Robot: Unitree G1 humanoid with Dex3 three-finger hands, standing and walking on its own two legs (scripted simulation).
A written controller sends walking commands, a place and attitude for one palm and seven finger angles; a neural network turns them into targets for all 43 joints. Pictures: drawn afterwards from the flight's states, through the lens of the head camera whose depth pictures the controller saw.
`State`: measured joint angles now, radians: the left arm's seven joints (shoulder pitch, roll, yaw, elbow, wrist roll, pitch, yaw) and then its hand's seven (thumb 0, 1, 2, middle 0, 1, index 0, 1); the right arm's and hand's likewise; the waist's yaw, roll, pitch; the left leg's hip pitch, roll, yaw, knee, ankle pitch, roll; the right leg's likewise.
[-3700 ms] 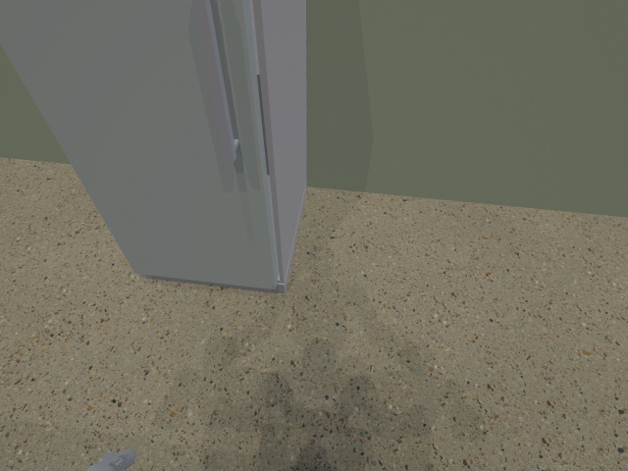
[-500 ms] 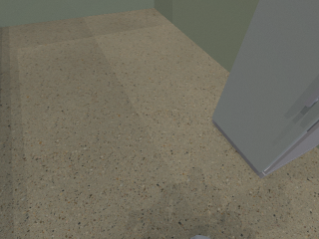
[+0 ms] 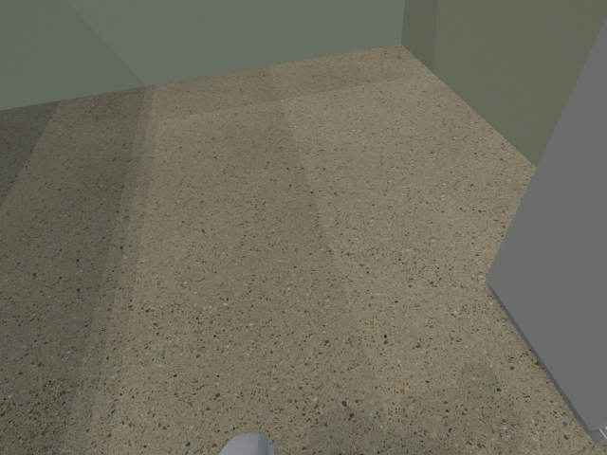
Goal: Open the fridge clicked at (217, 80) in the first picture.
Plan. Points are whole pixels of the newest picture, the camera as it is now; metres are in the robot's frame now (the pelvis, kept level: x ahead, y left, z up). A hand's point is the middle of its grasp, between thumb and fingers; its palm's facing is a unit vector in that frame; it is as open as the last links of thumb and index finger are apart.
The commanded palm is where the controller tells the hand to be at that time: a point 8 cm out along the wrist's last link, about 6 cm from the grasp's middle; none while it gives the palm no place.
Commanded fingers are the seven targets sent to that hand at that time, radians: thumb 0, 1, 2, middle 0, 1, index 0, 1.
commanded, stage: walk to a spot facing it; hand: right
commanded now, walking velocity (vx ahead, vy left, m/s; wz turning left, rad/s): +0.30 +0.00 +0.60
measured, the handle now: out of the picture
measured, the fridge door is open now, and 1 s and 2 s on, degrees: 0 0 0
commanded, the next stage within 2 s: turn to face it in 0.72 s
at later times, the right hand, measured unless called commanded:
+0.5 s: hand (349, 339) +0.37 -0.06 -0.19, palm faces -0.29 +0.94 -0.16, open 7.4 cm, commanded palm none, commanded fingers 0.00 -0.90 -0.90 0.20 0.30 0.20 0.30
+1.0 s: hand (371, 306) +0.45 -0.11 -0.20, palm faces -0.35 +0.92 -0.18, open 7.4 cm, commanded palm none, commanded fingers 0.00 -0.90 -0.90 0.20 0.30 0.20 0.30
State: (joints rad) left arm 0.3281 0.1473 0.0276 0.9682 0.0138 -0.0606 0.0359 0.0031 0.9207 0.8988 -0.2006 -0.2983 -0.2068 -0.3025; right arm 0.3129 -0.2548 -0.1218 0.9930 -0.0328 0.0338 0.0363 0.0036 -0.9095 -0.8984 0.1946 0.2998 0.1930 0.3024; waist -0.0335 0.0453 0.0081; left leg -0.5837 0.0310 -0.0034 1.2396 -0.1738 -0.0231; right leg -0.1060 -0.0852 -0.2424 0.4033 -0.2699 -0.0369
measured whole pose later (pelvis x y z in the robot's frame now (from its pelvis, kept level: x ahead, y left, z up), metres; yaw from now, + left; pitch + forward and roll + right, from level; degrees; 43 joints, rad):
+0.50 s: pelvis +0.19 +0.07 -0.03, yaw +17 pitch -1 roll +1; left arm 0.44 0.11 0.04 1.08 0.01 -0.01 0.01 0.01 0.90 0.90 -0.20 -0.30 -0.21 -0.30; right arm 0.09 -0.19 -0.07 0.93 -0.01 -0.04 0.02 0.00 -0.91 -0.90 0.20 0.30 0.20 0.30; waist 0.04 0.03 0.11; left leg -0.39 -0.05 0.14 0.67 -0.27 0.13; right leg -0.28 -0.18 -0.14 1.32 -0.45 0.06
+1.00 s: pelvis +0.40 +0.07 -0.02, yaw +28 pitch -1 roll +1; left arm 0.10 0.14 -0.01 0.94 0.02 -0.05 0.01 0.00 0.91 0.90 -0.20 -0.30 -0.20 -0.30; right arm 0.36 -0.20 -0.05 1.07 -0.01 -0.03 -0.03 0.00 -0.91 -0.90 0.20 0.30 0.20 0.30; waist -0.06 0.05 0.05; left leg -0.28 -0.03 -0.02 1.00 -0.53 -0.01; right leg -0.33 -0.05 -0.14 0.58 -0.23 -0.06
